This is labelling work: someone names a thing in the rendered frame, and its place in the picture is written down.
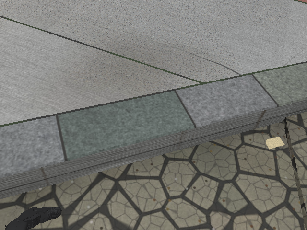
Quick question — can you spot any robot left hand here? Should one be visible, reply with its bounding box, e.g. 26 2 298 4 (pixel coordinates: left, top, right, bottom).
5 206 62 230

